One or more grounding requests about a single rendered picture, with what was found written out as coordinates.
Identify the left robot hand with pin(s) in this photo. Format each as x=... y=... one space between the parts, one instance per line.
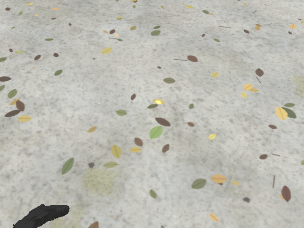
x=42 y=214

